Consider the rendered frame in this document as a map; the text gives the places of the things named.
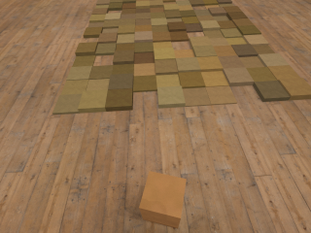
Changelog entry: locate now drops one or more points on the carton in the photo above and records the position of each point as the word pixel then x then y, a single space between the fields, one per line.
pixel 162 199

